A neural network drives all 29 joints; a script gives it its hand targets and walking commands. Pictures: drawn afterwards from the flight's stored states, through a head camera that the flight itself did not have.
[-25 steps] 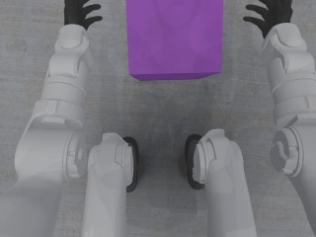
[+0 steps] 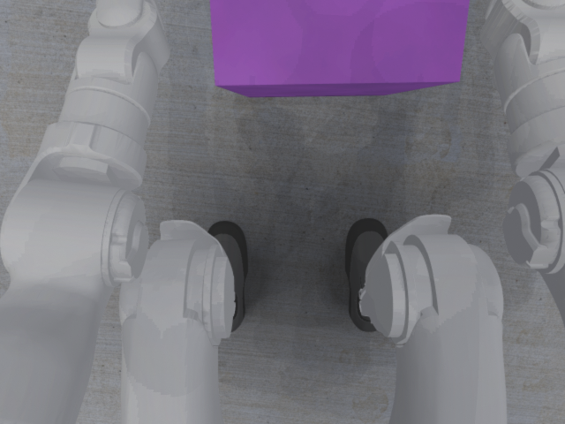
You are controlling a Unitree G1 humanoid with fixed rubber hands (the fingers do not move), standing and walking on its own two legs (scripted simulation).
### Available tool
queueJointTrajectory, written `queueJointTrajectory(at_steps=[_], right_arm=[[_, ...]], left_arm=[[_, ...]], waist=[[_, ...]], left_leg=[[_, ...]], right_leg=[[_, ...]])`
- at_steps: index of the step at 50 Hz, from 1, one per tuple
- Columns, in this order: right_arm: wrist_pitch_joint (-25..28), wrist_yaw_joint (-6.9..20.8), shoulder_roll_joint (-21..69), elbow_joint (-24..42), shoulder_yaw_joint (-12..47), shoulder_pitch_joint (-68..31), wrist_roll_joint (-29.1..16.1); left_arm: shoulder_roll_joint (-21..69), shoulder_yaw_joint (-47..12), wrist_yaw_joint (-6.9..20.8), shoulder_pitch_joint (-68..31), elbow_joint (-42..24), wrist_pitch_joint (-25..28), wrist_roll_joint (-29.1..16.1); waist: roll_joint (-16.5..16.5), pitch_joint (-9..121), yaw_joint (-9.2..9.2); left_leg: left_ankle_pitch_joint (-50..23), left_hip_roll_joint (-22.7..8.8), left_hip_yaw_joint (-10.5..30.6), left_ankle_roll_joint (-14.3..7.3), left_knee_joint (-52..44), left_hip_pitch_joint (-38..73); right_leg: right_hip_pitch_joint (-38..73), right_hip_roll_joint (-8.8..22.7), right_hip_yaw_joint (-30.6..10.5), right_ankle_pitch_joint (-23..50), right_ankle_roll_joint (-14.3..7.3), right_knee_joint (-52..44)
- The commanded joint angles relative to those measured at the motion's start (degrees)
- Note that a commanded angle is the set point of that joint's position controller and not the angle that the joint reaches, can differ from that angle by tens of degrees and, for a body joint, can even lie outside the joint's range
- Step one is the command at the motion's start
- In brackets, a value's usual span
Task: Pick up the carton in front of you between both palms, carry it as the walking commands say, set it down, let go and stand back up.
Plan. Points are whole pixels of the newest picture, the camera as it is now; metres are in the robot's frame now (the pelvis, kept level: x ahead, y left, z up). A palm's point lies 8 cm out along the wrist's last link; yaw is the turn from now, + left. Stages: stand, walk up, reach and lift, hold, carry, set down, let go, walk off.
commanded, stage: reach and lift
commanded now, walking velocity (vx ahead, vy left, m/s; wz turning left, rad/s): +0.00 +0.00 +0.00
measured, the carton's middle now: out of the picture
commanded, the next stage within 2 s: none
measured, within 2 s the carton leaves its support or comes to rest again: leaves its support in 0.68 s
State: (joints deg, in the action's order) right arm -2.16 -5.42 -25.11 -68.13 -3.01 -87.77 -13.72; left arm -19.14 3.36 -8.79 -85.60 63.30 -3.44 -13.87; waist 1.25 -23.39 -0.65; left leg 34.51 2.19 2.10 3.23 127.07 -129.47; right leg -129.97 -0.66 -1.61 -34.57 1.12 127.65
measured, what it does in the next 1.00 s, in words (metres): rises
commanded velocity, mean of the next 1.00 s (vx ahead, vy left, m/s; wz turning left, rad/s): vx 0.00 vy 0.00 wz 0.00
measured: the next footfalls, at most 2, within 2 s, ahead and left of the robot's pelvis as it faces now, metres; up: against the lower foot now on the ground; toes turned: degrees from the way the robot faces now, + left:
none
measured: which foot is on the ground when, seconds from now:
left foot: down 0.00-1.00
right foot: down 0.00-1.00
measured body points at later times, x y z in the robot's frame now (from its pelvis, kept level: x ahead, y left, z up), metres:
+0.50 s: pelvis -0.01 +0.00 +0.01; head +0.37 -0.02 +0.23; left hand +0.56 +0.11 -0.18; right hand +0.56 -0.19 -0.18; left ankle +0.11 +0.13 -0.33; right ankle +0.10 -0.12 -0.33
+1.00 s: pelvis +0.00 +0.01 +0.07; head +0.28 -0.03 +0.42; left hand +0.53 +0.10 -0.01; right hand +0.51 -0.20 -0.01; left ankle +0.11 +0.14 -0.33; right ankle +0.10 -0.13 -0.33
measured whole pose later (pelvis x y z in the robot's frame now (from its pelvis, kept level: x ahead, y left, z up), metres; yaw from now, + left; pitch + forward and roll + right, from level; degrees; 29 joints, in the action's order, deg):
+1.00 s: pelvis +0.00 +0.01 +0.07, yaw -2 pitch +41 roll +2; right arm -20.9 -4.5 -8.0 -49.1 -20.8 -68.7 6.7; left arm -2.7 24.3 -7.2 -65.3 46.0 -18.5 5.2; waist 1.9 3.2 -2.2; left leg 33.2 5.8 4.3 5.1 113.8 -121.8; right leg -123.5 -4.3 -4.5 -31.5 3.0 114.1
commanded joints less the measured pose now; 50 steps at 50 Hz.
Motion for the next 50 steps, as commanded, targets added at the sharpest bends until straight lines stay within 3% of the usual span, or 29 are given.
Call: queueJointTrajectory(at_steps=[1,7,10,14,15,16,17,20,21,26,27,28,29,31,33,36,38,39,40,41,42,43,44,45,46,47,48,49,50], right_arm=[[0.5,0.4,-6.3,1.0,-0.8,-11.8,1.2],[1.1,1.5,-3.0,3.3,2.4,-16.7,-1.1],[1.3,1.0,-4.4,3.1,-1.3,-15.8,1.7],[0.5,1.6,4.1,7.3,2.2,-18.5,1.0],[-0.1,2.1,5.9,5.8,1.0,-20.3,1.8],[-0.6,3.1,14.6,5.4,3.7,-21.4,0.9],[0.2,4.2,13.7,5.8,0.4,-23.4,3.7],[-2.3,10.6,40.9,7.3,3.4,-29.8,6.5],[-3.3,12.9,48.2,7.9,4.6,-32.1,6.5],[-7.0,18.0,58.4,13.5,8.1,-27.6,5.8],[-7.5,18.2,58.9,15.1,7.8,-29.5,4.9],[-8.5,19.0,60.5,16.4,8.0,-26.5,5.7],[-9.3,18.6,60.7,15.7,9.3,-27.0,4.8],[-8.5,18.2,63.8,25.2,14.9,-34.6,1.1],[-9.7,17.8,69.6,31.3,13.4,-33.3,0.6],[-12.5,17.0,70.1,38.0,15.0,-30.4,0.5],[-13.8,16.3,73.4,37.6,15.6,-24.8,4.7],[-14.7,16.1,78.1,37.9,17.5,-24.4,3.5],[-14.1,16.0,74.1,45.0,19.6,-27.0,1.4],[-14.6,15.7,78.7,48.5,21.0,-28.0,1.8],[-16.1,15.4,76.4,45.2,20.3,-23.8,2.3],[-16.9,15.3,74.5,35.4,15.5,-18.1,4.2],[-17.1,15.6,78.4,31.5,15.3,-15.7,7.2],[-17.9,16.0,78.0,23.8,9.7,-10.2,9.5],[-18.6,16.2,75.8,18.7,5.5,-8.7,12.9],[-18.5,16.4,75.9,21.4,3.6,-12.2,15.5],[-19.7,16.4,75.2,14.5,-1.5,-7.4,19.5],[-19.7,16.9,76.6,13.0,-3.5,-10.2,19.1],[-18.4,17.3,77.3,19.6,-0.7,-14.9,18.8]], left_arm=[[-4.1,-0.1,0.9,-11.8,-2.6,1.2,-0.2],[-3.1,2.3,0.4,-14.5,0.2,1.6,-0.3],[-3.9,0.5,0.3,-17.3,-6.0,2.1,1.1],[-0.1,2.5,0.6,-17.0,-4.6,2.4,4.6],[5.9,0.0,0.6,-19.2,-6.7,1.4,1.7],[11.9,-0.7,1.5,-20.4,-6.6,1.3,3.5],[18.6,0.4,2.6,-23.0,-5.4,0.7,5.1],[44.3,-4.7,9.5,-32.9,-6.4,-1.6,6.1],[50.9,-4.4,11.6,-31.0,-7.3,-2.9,8.6],[60.8,-6.8,15.8,-34.2,-16.2,-5.0,3.8],[59.5,-5.9,15.9,-33.0,-13.1,-6.1,5.8],[59.1,-6.6,16.2,-32.2,-16.4,-6.8,4.2],[58.9,-5.4,16.2,-30.5,-17.1,-7.3,6.4],[64.3,-8.1,15.3,-31.4,-20.3,-6.7,4.7],[70.0,-14.8,15.3,-37.8,-27.6,-7.1,0.2],[70.3,-14.5,14.5,-34.1,-35.0,-9.4,0.5],[76.5,-14.8,14.7,-32.8,-31.6,-10.8,1.6],[73.6,-13.1,14.7,-28.4,-34.0,-10.4,3.7],[75.6,-15.5,14.5,-26.9,-35.5,-11.5,2.2],[73.3,-18.5,14.1,-28.1,-38.7,-11.6,2.8],[74.4,-16.1,13.9,-25.3,-37.8,-12.8,2.2],[73.4,-14.9,13.7,-22.5,-33.3,-13.7,5.2],[72.3,-11.1,14.1,-21.8,-31.0,-12.8,7.0],[69.9,-9.3,14.9,-21.5,-23.8,-14.1,10.8],[71.4,-6.4,15.7,-22.0,-20.1,-15.0,12.0],[69.8,-1.9,16.6,-18.7,-19.1,-15.8,16.0],[71.7,0.1,16.6,-21.8,-17.5,-16.3,16.8],[68.8,2.1,16.6,-22.2,-17.8,-15.7,19.8],[69.1,4.1,16.4,-19.7,-17.1,-15.3,19.5]], waist=[[-0.7,69.1,-2.01],[-4.2,68.5,0.11],[-2.3,75.4,-3.01],[0.1,72.8,2.18],[-2.8,73.6,-5.66],[-2.3,72.3,-0.06],[3.2,68.9,-2.55],[0.3,64.7,-5.86],[0.9,63.1,0.59],[-0.9,71.4,-5.24],[2.1,69.9,-1.09],[-2.4,73.8,-6.58],[0.4,72.4,0.32],[-1.8,88.2,1.04],[-0.4,105.6,-6.75],[-1.5,117.1,-4.6],[-1.2,115.2,-7.99],[-5.4,115.1,-2.92],[-3.6,119.9,-4.9],[-6.7,124.7,-0.91],[-8.4,120.4,-4.17],[-0.6,107.8,-3.53],[-6.2,97.3,-3.74],[-1.7,80.4,-0.35],[-0.7,71.5,-4.23],[-2.7,73.9,0.01],[-0.5,74.0,-5.09],[-1.2,71.5,0.63],[-5.1,77.4,0.85]], left_leg=[[-22.1,0.3,-4.1,0.2,-8.1,29.4],[-20.4,1.5,-3.9,-0.7,-9.6,32.6],[-21.8,2.2,-5.4,-0.2,-8.3,32.0],[-21.4,2.4,-6.0,-1.1,-8.8,35.2],[-20.3,1.8,-3.6,-1.3,-10.4,34.1],[-20.1,3.1,-4.8,-1.1,-10.4,36.1],[-20.7,3.5,-5.2,-0.2,-10.2,37.0],[-18.8,5.3,-4.7,-1.4,-10.4,36.6],[-17.5,6.2,-5.8,-1.9,-10.0,34.2],[-17.3,6.8,-8.2,-2.2,-7.6,29.2],[-19.4,5.9,-8.5,-2.2,-7.3,31.4],[-18.0,6.2,-7.5,-2.6,-9.7,31.3],[-19.4,6.3,-9.0,-1.7,-8.7,30.2],[-26.3,7.0,-9.5,-2.4,-7.1,35.9],[-30.6,6.8,-7.4,-1.8,-8.9,45.0],[-36.1,8.5,-8.0,-1.0,-10.4,46.2],[-31.8,8.6,-8.0,-0.8,-12.0,44.0],[-32.1,8.5,-8.3,-1.7,-12.8,42.3],[-31.3,8.7,-7.8,-1.2,-13.7,41.3],[-34.0,9.1,-7.4,-1.4,-14.0,41.5],[-32.0,8.8,-6.8,-1.4,-16.5,42.4],[-27.7,9.3,-7.9,-0.6,-19.1,39.5],[-20.8,9.1,-6.6,-1.7,-19.5,35.4],[-13.0,9.2,-8.3,-1.1,-21.9,26.8],[-6.4,9.1,-9.1,-1.0,-23.7,25.3],[-6.8,8.9,-8.5,-2.4,-26.9,25.6],[-3.0,9.6,-9.3,-1.6,-27.3,26.9],[-3.5,8.7,-8.8,-2.5,-28.3,28.4],[-6.4,8.7,-8.3,-3.1,-29.5,30.7]], right_leg=[[36.0,0.0,1.6,24.4,1.1,-10.3],[33.2,0.1,2.6,19.5,1.3,-11.5],[38.8,-0.9,2.5,26.0,1.4,-11.0],[31.8,-2.0,2.1,21.1,1.2,-13.5],[37.0,-0.9,4.2,23.4,1.7,-12.3],[34.4,-1.5,3.0,21.1,1.4,-13.5],[28.3,-3.2,4.1,19.6,0.5,-13.6],[30.5,-4.4,5.0,18.6,-0.2,-13.7],[25.1,-4.4,5.0,15.3,0.9,-11.7],[33.7,-5.5,5.9,19.8,-0.7,-9.9],[32.8,-4.4,4.6,21.8,-0.2,-9.8],[35.1,-5.2,7.3,22.3,-0.1,-10.3],[34.4,-4.6,4.2,21.0,-0.5,-11.2],[43.2,-5.5,4.8,28.9,-0.2,-11.3],[50.9,-6.8,7.3,36.5,-0.2,-9.7],[53.6,-7.3,6.4,40.0,-1.0,-10.5],[55.9,-7.1,6.5,39.5,-0.4,-14.1],[58.0,-7.5,4.4,40.7,0.5,-15.7],[62.0,-7.9,4.7,42.7,0.5,-15.1],[63.8,-7.3,4.6,46.9,1.3,-13.6],[61.2,-8.5,6.5,42.4,1.5,-17.1],[55.5,-8.6,6.8,35.6,0.4,-19.7],[47.9,-8.6,5.7,27.6,1.3,-21.5],[40.4,-8.1,4.5,19.4,0.2,-23.9],[38.9,-8.0,4.9,11.0,-0.6,-27.9],[39.9,-8.1,5.3,11.5,0.2,-29.0],[40.2,-8.7,5.0,5.7,-1.1,-32.0],[37.3,-8.4,3.7,4.8,-1.0,-32.6],[38.8,-7.8,5.7,8.2,0.3,-31.9]])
